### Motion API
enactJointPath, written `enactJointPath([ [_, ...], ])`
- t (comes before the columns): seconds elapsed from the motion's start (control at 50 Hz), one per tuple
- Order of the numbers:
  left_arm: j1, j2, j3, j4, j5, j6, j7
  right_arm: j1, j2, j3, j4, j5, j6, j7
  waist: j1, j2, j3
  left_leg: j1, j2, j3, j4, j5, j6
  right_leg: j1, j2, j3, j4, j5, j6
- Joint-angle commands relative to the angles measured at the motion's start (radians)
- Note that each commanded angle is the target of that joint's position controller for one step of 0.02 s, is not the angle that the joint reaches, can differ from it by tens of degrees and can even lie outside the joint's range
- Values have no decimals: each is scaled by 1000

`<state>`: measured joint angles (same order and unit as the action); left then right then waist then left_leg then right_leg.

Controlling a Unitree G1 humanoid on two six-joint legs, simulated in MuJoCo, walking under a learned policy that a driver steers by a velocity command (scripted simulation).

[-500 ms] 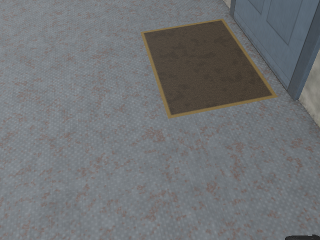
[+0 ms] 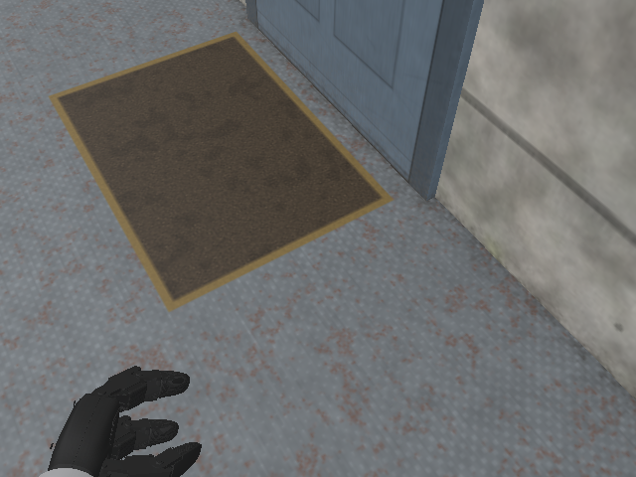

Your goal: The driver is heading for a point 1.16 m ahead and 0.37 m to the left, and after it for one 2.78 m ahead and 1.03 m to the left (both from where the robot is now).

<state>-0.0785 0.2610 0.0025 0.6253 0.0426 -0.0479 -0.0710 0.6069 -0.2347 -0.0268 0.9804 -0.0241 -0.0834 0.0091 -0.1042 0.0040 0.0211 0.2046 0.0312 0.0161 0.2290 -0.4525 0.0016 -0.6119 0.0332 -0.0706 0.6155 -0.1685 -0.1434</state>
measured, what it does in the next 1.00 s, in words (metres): walks ahead, turning left: right foot, then left foot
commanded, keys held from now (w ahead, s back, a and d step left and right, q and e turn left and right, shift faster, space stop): w+shift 0.02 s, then w+q+shift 0.98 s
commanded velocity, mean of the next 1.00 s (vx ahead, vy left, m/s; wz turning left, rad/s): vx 0.99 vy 0.00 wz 0.72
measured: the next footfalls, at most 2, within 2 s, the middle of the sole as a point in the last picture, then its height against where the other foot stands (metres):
right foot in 0.02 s outside the picture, level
left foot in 0.48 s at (277, 391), level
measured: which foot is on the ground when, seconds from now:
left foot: down 0.00-0.02, up 0.04-0.46, down 0.48-0.88, up 0.90-1.00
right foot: up 0.00-0.00, down 0.02-0.48, up 0.50-0.86, down 0.88-1.00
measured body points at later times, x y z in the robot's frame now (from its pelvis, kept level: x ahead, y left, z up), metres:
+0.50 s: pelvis +0.46 +0.00 -0.01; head +0.48 +0.00 +0.44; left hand +0.35 +0.24 -0.15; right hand +0.69 -0.20 -0.12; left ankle +0.58 +0.03 -0.72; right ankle +0.20 -0.11 -0.63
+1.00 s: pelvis +0.91 +0.09 +0.01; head +0.95 +0.11 +0.46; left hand +0.84 +0.40 -0.08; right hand +1.19 -0.09 -0.09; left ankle +0.74 +0.07 -0.60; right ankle +1.04 +0.01 -0.71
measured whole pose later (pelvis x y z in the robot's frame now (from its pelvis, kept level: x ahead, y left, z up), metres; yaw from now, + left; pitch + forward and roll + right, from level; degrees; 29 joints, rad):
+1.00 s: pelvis +0.91 +0.09 +0.01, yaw +44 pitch +2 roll -1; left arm 0.17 0.30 0.02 0.70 0.05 -0.07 0.02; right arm 0.28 -0.40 -0.09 0.79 -0.02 -0.04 0.02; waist -0.03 0.04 0.04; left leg -0.38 -0.07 -0.07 1.28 -0.34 0.11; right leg -0.36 -0.04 -0.03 0.58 -0.25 0.04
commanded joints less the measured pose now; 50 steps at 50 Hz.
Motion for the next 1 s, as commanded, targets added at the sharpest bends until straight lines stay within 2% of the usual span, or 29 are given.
enactJointPath([
  [0.02, 537, 197, 77, 109, 13, -14, 57, -100, -213, -37, -69, 0, -7, -21, 356, 75, -248, -477, 149, 24, 728, 1090, 113, 860, -47, 93, -16, -184, -53],
  [0.04, 536, 280, 92, 110, 40, -23, 67, 1, -17, 5, -120, 28, -11, 3, 228, -243, -379, -861, -17, -19, 1138, 12, 85, 1124, -399, 659, -143, -645, -127],
  [0.06, 551, 238, 88, 105, 0, -20, 64, -99, -157, -30, -131, 29, -20, -2, 282, -148, -387, -931, -47, -142, 1215, 19, 130, 1028, -429, 914, -337, -734, -104],
  [0.08, 455, 195, 79, 131, 7, -22, 68, -215, -173, -41, -163, 37, -17, -5, 223, -106, -154, -1002, 6, -125, 1192, 153, 134, 863, -378, 700, -348, -591, -70],
  [0.1, 401, 148, 72, 132, 3, -32, 65, -234, -131, -27, -167, 28, -17, 3, 183, -43, -67, -954, 48, -111, 1112, 218, 131, 705, -351, 563, -372, -395, -58],
  [0.16, 367, 67, 51, 159, -10, -61, 66, -180, -72, -20, -120, 0, 29, 31, 88, -74, 15, -833, 92, -117, 1035, 250, 106, 476, -264, 320, -460, -221, 9],
  [0.2, 391, 62, 52, 200, -42, -82, 67, -249, -53, -21, -146, -8, 55, 42, 70, -65, 95, -925, 102, -106, 1012, 300, 93, 457, -230, 184, -510, -85, 61],
  [0.26, 420, 42, 43, 227, -35, -100, 62, -416, -36, -9, -215, 8, 57, 48, 86, -64, 146, -953, 72, -19, 864, 460, 85, 418, -165, -20, -547, 230, 111],
  [0.34, 491, 65, 31, 268, -39, -105, 81, -572, -31, 10, -282, 7, 44, 64, 101, -23, 138, -870, 3, 143, 579, 584, 112, 508, -147, -168, -532, 696, 156],
  [0.4, 513, 144, 41, 262, -30, -92, 120, -541, -93, 0, -270, 2, 50, 72, 55, -83, 43, -696, -107, 224, 470, 583, 146, 659, -193, -200, -367, 1254, 194],
  [0.42, 497, 179, 50, 250, -25, -78, 135, -457, -127, -9, -247, 2, 56, 71, 3, -113, -14, -603, -143, 225, 457, 534, 158, 696, -213, -194, -244, 1387, 200],
  [0.46, 371, 231, 70, 205, -5, -43, 155, -52, -216, -50, -131, 2, 62, 49, -201, -120, -173, -196, -152, 123, 440, 435, 228, 563, -243, -151, 271, 1395, 187],
  [0.48, 301, 232, 81, 193, -3, -28, 136, 80, -257, -79, -88, 24, 62, 24, -260, -6, -177, -40, -85, 14, 339, 386, 297, 386, -117, -160, 750, 720, 171],
  [0.5, 252, 53, 34, 134, 18, -51, 109, -10, -292, -88, -83, 35, 71, 4, -130, 218, -89, 48, 6, -170, 484, 519, 326, -17, 39, -81, 1105, -328, 157],
  [0.52, 367, 32, 17, 24, -25, -71, 103, -113, -367, -102, -135, 1, 74, -1, 3, 220, -262, 226, 181, -653, 287, 272, 535, -279, 30, 132, 1234, -366, 180],
  [0.54, 321, 85, 7, 11, 0, -99, 87, -149, -298, -98, -171, 2, 77, -8, -14, 47, -216, 138, 235, -845, 33, -64, 518, -331, -15, 201, 1082, -271, 145],
  [0.58, 280, 117, 14, 26, 20, -95, 76, -236, -209, -76, -165, 1, 63, -10, 97, -132, 18, -233, 161, -688, -52, -34, 412, -223, -94, 178, 865, -196, 145],
  [0.62, 290, 103, 4, 20, 44, -42, 74, -267, -196, -64, -177, 10, 28, -14, 160, -144, 88, -494, 77, -556, -63, 98, 388, -98, -148, 167, 709, -211, 189],
  [0.68, 135, 73, -14, -59, 25, -19, 59, -279, -225, -72, -193, 16, -5, -9, 135, -81, 114, -705, -30, -402, -98, 269, 349, 68, -169, 97, 370, -28, 224],
  [0.74, 35, 47, -24, -92, -16, -22, 45, -232, -238, -88, -192, 28, -6, 5, 57, 4, 67, -632, -71, -360, -60, 438, 272, 202, -118, 72, 92, 250, 205],
  [0.8, 15, 86, -13, -106, -21, -29, 54, -197, -255, -101, -199, 26, 2, 5, 26, 53, 19, -444, -34, -404, 36, 573, 226, 245, -76, 89, -59, 237, 187],
  [0.84, 147, 158, 14, -57, -22, -38, 66, -229, -304, -113, -205, 13, 8, -5, 100, 43, -67, -341, -31, -423, 246, 821, 180, 397, -20, 106, -99, 104, 167],
  [0.86, 314, 208, 39, -16, -18, -47, 85, -282, -334, -115, -214, 2, 8, 0, 205, 43, -144, -371, -55, -391, 453, 882, 157, 557, -22, 90, -99, 7, 153],
  [0.88, 527, 277, 67, 25, -5, -56, 106, -310, -266, -99, -235, 2, -6, 4, 301, 4, -260, -523, -95, -357, 737, 733, 136, 805, -144, 205, -66, -145, 124],
  [0.9, 634, 350, 87, 43, 33, -54, 119, -293, -102, -59, -277, 21, -16, 1, 294, -281, -375, -804, -204, -239, 1043, -25, 123, 1044, -418, 563, -171, -547, 94],
  [0.92, 511, 358, 99, 38, 21, -36, 107, -211, -124, -45, -319, 40, -7, -2, 172, -473, -437, -948, -164, -166, 1188, -40, 124, 1021, -514, 979, -369, -724, 26],
  [0.94, 393, 234, 79, 12, 17, -27, 101, -311, -194, -54, -289, 13, 12, -6, 181, -253, -260, -1015, -84, -126, 1201, 82, 129, 875, -450, 828, -378, -781, 25],
  [0.96, 369, 177, 67, 24, 12, -22, 98, -380, -202, -56, -293, 0, 20, 6, 189, -138, -150, -1022, -48, -98, 1150, 143, 120, 769, -396, 619, -349, -574, 34],
  [1.0, 409, 131, 56, 83, 9, -25, 100, -425, -161, -50, -303, -12, 40, 35, 170, -123, -75, -997, 6, -92, 1094, 166, 100, 671, -325, 392, -355, -307, 62],
])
